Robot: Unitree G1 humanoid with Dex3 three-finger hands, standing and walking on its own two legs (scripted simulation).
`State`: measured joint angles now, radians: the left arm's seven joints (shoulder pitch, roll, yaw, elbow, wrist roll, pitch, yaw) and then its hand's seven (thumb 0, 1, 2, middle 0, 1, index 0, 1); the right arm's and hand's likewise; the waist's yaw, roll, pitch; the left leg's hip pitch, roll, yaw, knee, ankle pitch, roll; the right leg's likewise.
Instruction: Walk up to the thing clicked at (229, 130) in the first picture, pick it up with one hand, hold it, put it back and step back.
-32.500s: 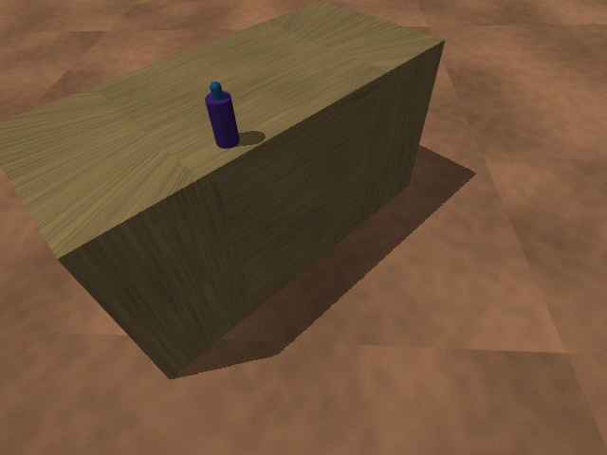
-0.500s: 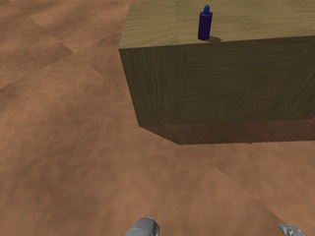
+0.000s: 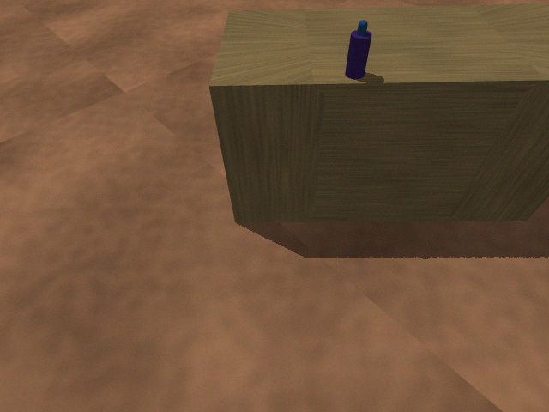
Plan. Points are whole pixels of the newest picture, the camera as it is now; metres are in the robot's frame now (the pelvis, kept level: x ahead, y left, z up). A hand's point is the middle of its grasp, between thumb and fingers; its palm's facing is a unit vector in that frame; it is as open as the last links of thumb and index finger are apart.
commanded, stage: step back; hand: right
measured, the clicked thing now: (358, 49) +1.05 -0.21 +0.02
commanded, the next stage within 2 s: stand in 0.52 s
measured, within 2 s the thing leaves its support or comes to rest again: neither
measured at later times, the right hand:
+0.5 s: hand (434, 401) +0.16 -0.22 -0.14, palm faces -0.02 +0.94 -0.34, open 7.4 cm
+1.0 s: hand out of the picture +0.11 -0.24 -0.13, palm faces +0.03 +0.94 -0.33, open 7.4 cm
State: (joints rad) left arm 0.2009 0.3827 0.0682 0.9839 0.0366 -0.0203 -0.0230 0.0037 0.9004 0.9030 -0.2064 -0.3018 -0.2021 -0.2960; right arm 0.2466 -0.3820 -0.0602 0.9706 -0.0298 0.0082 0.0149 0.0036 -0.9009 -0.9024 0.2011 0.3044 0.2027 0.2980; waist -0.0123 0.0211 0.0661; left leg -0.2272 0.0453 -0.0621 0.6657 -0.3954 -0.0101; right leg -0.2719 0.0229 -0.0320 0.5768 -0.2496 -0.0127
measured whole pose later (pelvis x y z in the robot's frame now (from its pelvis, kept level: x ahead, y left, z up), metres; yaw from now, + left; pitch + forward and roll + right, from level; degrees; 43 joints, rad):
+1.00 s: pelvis +0.04 +0.02 +0.02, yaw -1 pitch -3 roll +0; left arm 0.10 0.35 0.00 1.13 0.01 -0.02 -0.01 0.00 0.90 0.90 -0.21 -0.30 -0.20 -0.30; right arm 0.09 -0.35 -0.02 1.14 -0.01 0.00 0.02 0.00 -0.90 -0.90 0.20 0.30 0.20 0.30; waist -0.01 -0.01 0.06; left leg -0.14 0.03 0.02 0.34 -0.14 -0.01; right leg -0.09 -0.02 0.02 0.33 -0.19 0.02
